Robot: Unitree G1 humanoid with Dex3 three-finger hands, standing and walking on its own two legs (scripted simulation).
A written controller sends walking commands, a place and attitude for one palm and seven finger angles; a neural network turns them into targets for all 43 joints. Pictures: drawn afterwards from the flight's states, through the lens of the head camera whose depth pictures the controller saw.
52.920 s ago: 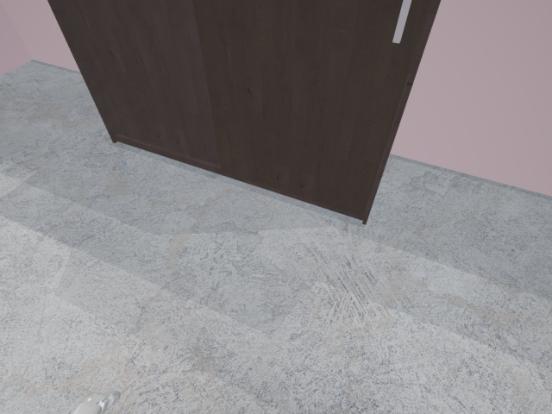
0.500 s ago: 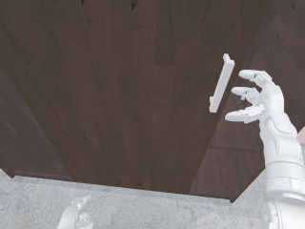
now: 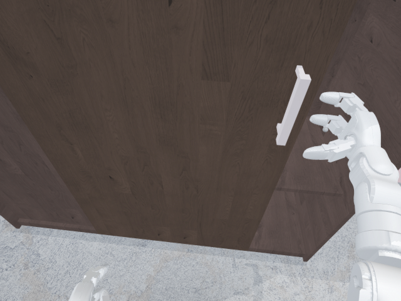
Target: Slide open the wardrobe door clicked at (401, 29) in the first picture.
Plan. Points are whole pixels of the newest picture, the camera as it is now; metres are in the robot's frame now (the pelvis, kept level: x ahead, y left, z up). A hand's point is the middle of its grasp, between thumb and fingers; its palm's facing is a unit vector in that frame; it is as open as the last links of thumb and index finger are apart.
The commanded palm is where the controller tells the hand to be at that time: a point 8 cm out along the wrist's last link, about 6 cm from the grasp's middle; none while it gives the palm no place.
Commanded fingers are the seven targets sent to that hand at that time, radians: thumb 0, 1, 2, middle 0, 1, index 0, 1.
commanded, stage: move the hooked fingers beside the handle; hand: right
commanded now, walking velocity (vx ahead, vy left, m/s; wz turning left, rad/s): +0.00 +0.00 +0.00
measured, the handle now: (289, 107) +0.48 -0.15 +0.16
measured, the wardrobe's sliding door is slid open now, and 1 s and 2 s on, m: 0.28 0.28 0.28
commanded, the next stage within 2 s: feel for the door with the fingertips in 0.60 s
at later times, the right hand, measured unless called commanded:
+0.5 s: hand (325, 130) +0.42 -0.21 +0.16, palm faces +0.07 +1.00 +0.01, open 14.0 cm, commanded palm +0.39 -0.26 +0.16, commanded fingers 0.00 0.50 -0.30 0.30 1.20 0.30 1.20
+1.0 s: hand (312, 125) +0.42 -0.18 +0.17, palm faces +0.04 +1.00 +0.02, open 14.0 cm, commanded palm +0.39 -0.23 +0.16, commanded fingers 0.00 0.50 -0.30 0.30 1.20 0.30 1.20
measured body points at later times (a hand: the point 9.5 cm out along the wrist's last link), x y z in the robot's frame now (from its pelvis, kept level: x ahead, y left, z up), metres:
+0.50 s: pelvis +0.02 +0.00 +0.00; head +0.03 +0.01 +0.45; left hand +0.14 +0.26 -0.10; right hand +0.41 -0.27 +0.16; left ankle +0.02 +0.11 -0.74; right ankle +0.00 -0.11 -0.74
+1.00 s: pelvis +0.02 +0.00 +0.00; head +0.02 +0.01 +0.45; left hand +0.15 +0.25 -0.10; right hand +0.42 -0.24 +0.17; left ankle +0.02 +0.11 -0.74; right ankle +0.00 -0.11 -0.74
